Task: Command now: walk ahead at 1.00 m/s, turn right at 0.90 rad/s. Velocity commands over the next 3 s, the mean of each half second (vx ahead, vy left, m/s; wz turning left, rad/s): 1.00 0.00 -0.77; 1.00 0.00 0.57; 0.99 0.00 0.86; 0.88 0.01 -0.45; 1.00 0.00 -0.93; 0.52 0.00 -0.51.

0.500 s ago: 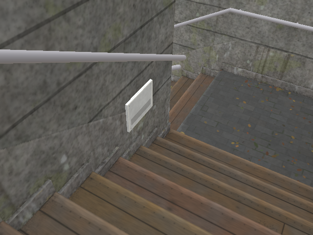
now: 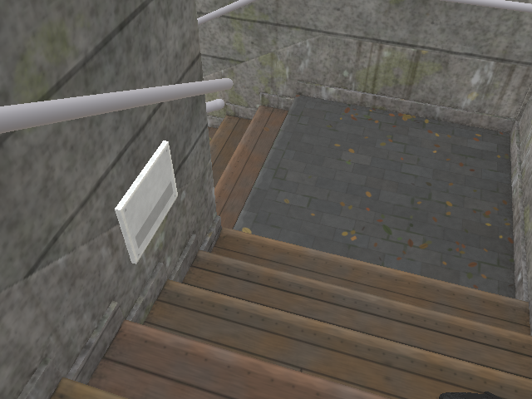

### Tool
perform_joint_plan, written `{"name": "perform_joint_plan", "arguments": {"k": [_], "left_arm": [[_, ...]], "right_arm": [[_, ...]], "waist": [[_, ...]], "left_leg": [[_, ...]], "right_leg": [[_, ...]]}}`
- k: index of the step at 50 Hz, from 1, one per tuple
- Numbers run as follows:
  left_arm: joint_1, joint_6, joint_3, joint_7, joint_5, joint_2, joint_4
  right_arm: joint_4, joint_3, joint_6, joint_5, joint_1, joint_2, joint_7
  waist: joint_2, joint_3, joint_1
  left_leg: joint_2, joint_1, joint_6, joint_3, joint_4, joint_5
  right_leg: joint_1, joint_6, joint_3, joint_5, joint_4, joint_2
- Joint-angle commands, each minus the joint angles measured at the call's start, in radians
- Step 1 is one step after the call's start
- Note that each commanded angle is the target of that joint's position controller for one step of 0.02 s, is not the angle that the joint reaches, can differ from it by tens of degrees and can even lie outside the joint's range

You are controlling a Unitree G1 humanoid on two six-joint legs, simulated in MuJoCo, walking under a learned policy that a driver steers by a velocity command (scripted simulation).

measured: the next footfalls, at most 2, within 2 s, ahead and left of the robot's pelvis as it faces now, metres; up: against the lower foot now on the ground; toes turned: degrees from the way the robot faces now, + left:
right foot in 0.36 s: +0.36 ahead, -0.03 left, -0.17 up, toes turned -27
left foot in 0.74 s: +0.66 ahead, -0.02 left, -0.33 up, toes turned -14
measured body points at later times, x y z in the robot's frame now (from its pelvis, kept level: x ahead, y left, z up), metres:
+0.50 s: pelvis +0.36 -0.02 -0.21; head +0.36 -0.01 +0.24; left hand +0.51 +0.19 -0.36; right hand +0.26 -0.24 -0.36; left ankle +0.43 +0.13 -0.80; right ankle +0.32 -0.01 -0.90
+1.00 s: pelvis +0.77 -0.08 -0.40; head +0.76 -0.07 +0.05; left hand +1.00 +0.10 -0.49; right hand +0.65 -0.31 -0.54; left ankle +0.62 -0.01 -1.06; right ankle +0.92 -0.28 -1.08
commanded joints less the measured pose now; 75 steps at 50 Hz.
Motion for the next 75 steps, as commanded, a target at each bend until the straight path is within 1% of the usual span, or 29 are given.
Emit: {"name": "perform_joint_plan", "arguments": {"k": [1,5,8,11,15,17,18,20,22,25,32,36,37,38,41,47,50,52,54,55,57,60,62,64,66,68,72,73,75], "left_arm": [[-0.051,0.002,0.012,-0.001,0.026,0.071,-0.11],[-0.286,0.038,0.041,-0.052,0.058,0.05,-0.151],[-0.24,0.035,0.034,-0.083,0.061,0.041,-0.138],[-0.382,0.001,0.012,-0.119,0.031,-0.006,-0.159],[-0.442,0.028,0.008,-0.088,0.06,0.05,-0.169],[-0.133,0.046,0.045,-0.066,0.056,0.139,-0.076],[0.015,0.037,0.063,-0.068,0.053,0.171,-0.024],[-0.011,0.013,0.048,-0.063,-0.012,0.235,-0.016],[-0.124,0.007,0.049,-0.04,0.019,0.2,-0.02],[-0.358,-0.045,0.004,-0.028,0.05,0.115,-0.059],[-0.265,-0.104,-0.011,-0.023,0.024,0.039,0.016],[-0.328,-0.065,0.014,-0.001,0.06,0.123,0.032],[-0.516,-0.05,0.013,0.012,0.054,0.062,-0.002],[-0.49,-0.06,-0.02,0.011,0.051,-0.054,-0.124],[-0.422,-0.085,-0.016,-0.019,0.083,0.025,-0.14],[-0.504,-0.063,-0.02,-0.049,0.059,0.02,-0.14],[-0.554,-0.039,-0.032,-0.056,0.041,-0.021,-0.194],[-0.322,-0.057,-0.017,-0.036,0.033,0.003,-0.144],[0.155,-0.076,0.024,-0.013,0.045,0.075,-0.035],[0.15,-0.08,0.043,-0.013,0.033,0.114,-0.018],[-0.007,-0.091,0.014,-0.061,0.053,0.087,-0.1],[0.022,-0.14,0.019,-0.065,0.049,0.067,-0.042],[-0.197,-0.143,-0.015,-0.037,0.034,0.002,-0.055],[-0.259,-0.135,0.019,-0.029,0.039,0.178,-0.099],[-0.133,-0.178,-0.023,-0.021,0.014,0.01,-0.028],[-0.099,-0.161,-0.009,-0.029,0.025,0.089,0.005],[-0.01,-0.081,0.001,-0.004,0.068,0.129,0.077],[-0.169,-0.064,0.009,0.0,0.07,0.139,0.062],[-0.1,-0.085,-0.009,-0.006,0.013,0.101,-0.069]], "right_arm": [[0.063,-0.079,0.008,0.003,0.365,-0.168,0.01],[0.152,-0.032,-0.044,0.017,0.334,-0.069,-0.006],[0.142,-0.057,-0.049,0.011,0.239,-0.17,-0.02],[0.182,-0.021,-0.066,0.02,0.253,-0.068,-0.035],[0.244,-0.018,-0.014,-0.006,0.397,-0.113,-0.067],[0.249,-0.035,0.017,-0.034,0.423,-0.215,-0.084],[0.248,-0.048,0.039,-0.02,0.353,-0.21,-0.095],[0.122,-0.007,0.033,-0.029,0.403,-0.097,-0.065],[0.129,-0.018,0.035,-0.03,0.433,-0.137,-0.06],[0.152,-0.029,0.085,-0.031,0.258,-0.145,-0.047],[0.204,-0.022,0.067,0.014,0.252,-0.044,0.012],[0.29,-0.077,0.101,-0.014,0.646,-0.148,-0.014],[0.329,-0.074,0.095,0.014,0.787,-0.138,0.0],[0.334,-0.031,0.086,0.034,0.663,-0.108,0.009],[0.299,-0.049,0.059,0.01,0.542,-0.179,-0.022],[0.21,-0.02,-0.006,0.036,0.402,-0.094,-0.047],[0.173,-0.022,0.022,0.027,0.413,-0.13,-0.025],[0.165,-0.023,0.043,-0.003,0.362,-0.122,-0.029],[0.121,-0.045,0.047,-0.005,0.163,-0.196,-0.014],[0.092,-0.037,0.047,0.008,0.111,-0.102,-0.027],[0.029,-0.01,0.042,0.053,0.329,-0.052,-0.08],[-0.042,-0.024,0.073,-0.044,0.089,-0.072,-0.046],[-0.064,-0.023,0.082,-0.012,0.03,-0.072,0.008],[0.004,-0.039,0.121,-0.037,0.152,-0.094,0.026],[-0.031,-0.021,0.079,-0.014,-0.006,-0.084,0.053],[-0.009,0.002,0.078,0.026,-0.082,-0.05,0.066],[0.165,-0.06,0.106,0.0,0.373,-0.192,-0.001],[0.234,-0.079,0.106,-0.017,0.588,-0.248,-0.011],[0.211,-0.062,0.075,0.018,0.567,-0.304,-0.043]], "waist": [[0.201,-0.132,-0.174],[0.065,0.201,-0.084],[0.198,0.103,-0.037],[0.08,0.117,-0.058],[0.054,0.191,-0.125],[0.036,0.064,0.009],[-0.055,0.083,0.119],[-0.069,-0.05,-0.058],[0.032,-0.045,-0.132],[0.031,0.26,-0.192],[-0.048,0.187,-0.159],[0.009,0.143,-0.375],[0.186,0.15,-0.515],[0.31,0.198,-0.267],[0.003,0.074,-0.143],[-0.018,0.114,-0.12],[0.121,0.099,-0.214],[0.152,0.038,-0.115],[0.017,-0.075,0.206],[-0.123,0.056,0.199],[-0.116,-0.09,-0.058],[-0.134,0.098,-0.066],[-0.037,0.311,-0.191],[-0.097,0.176,-0.227],[0.028,0.231,-0.165],[-0.032,0.201,-0.097],[-0.019,-0.001,-0.27],[0.086,-0.007,-0.429],[0.198,-0.104,-0.321]], "left_leg": [[0.43,0.627,0.185,-0.45,0.005,-0.031],[0.302,-0.092,0.098,-0.16,0.015,0.088],[0.298,-0.142,0.068,-0.054,0.082,0.19],[0.176,-0.287,-0.015,0.145,0.196,-0.297],[0.202,-0.141,-0.003,0.259,0.485,0.183],[0.246,-0.051,0.016,0.237,0.98,0.641],[0.15,-0.311,-0.003,0.204,1.517,0.089],[0.132,-0.691,0.072,0.032,1.494,-0.455],[0.142,-0.795,0.046,-0.038,1.249,-0.308],[0.119,-0.326,-0.045,-0.062,0.717,-0.024],[-0.023,0.119,0.095,0.185,0.323,0.74],[-0.036,0.282,0.249,0.188,0.004,0.125],[0.057,0.394,0.349,0.052,-0.128,0.299],[0.095,0.482,0.275,-0.168,0.205,0.922],[0.309,0.414,0.443,-0.688,0.046,-0.008],[-0.072,-0.351,0.243,-0.293,0.188,-0.085],[-0.083,-0.229,0.22,-0.313,0.295,0.061],[-0.093,-0.231,0.202,-0.278,0.54,0.14],[-0.137,-0.327,0.179,-0.196,1.125,0.443],[-0.24,-0.53,0.174,-0.116,1.592,-0.382],[-0.021,-0.827,0.199,-0.106,1.472,-0.418],[0.071,-0.934,0.178,-0.13,1.295,-0.208],[0.113,-0.502,0.096,-0.125,0.649,0.186],[0.033,-0.234,0.096,0.101,0.874,0.264],[0.082,-0.357,0.139,0.054,0.369,0.822],[0.014,-0.042,0.129,0.198,0.177,0.828],[-0.061,0.461,0.187,0.214,0.033,0.513],[0.065,0.808,0.316,0.003,-0.024,0.617],[0.395,0.99,0.341,-0.235,0.216,1.519]], "right_leg": [[-0.747,0.017,-0.086,0.257,0.143,-0.15],[-0.536,0.043,-0.047,0.606,-0.411,-0.228],[-0.34,0.037,-0.259,0.826,-0.451,-0.131],[-0.133,0.012,-0.28,1.452,-0.836,-0.101],[0.019,0.003,-0.514,1.111,-1.002,0.001],[0.233,-0.075,-0.425,0.801,-1.12,-0.008],[0.436,-0.207,-0.121,0.768,-1.26,-0.161],[0.62,-0.155,0.04,1.44,-0.943,-0.345],[0.384,-0.228,0.262,0.522,-1.127,-0.476],[-0.391,-0.162,0.074,0.676,-1.197,-0.38],[-0.429,0.037,-0.276,0.487,-0.871,-0.221],[-0.161,0.041,-0.331,1.301,-0.015,-0.24],[-0.384,0.038,-0.366,0.59,0.616,-0.083],[-0.79,0.025,-0.272,0.136,0.545,-0.034],[-0.944,0.097,-0.04,0.211,-0.078,-0.173],[-0.133,0.151,-0.204,1.272,-0.946,-0.13],[-0.044,0.144,-0.237,1.08,-1.039,-0.049],[0.157,0.112,-0.217,1.081,-0.966,-0.027],[0.568,0.108,-0.217,1.092,-1.195,-0.089],[0.575,0.04,-0.071,1.154,-1.337,-0.289],[0.731,0.034,0.168,1.574,-0.95,-0.556],[0.305,-0.048,0.248,0.974,-1.05,-0.562],[-0.321,0.027,0.049,0.771,-1.187,-0.458],[-0.403,0.014,-0.016,0.835,-1.158,-0.487],[-0.224,0.125,-0.21,0.475,-1.042,-0.326],[-0.25,0.137,-0.342,0.466,-1.029,-0.264],[-0.087,0.099,-0.364,1.226,-0.3,-0.281],[-0.458,0.125,-0.356,0.519,0.307,-0.163],[-0.829,0.132,-0.056,-0.083,0.203,-0.122]]}}
Over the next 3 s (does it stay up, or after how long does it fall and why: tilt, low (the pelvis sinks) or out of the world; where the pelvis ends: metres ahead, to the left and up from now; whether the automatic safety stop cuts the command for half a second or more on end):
stays up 2.35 -0.03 -1.00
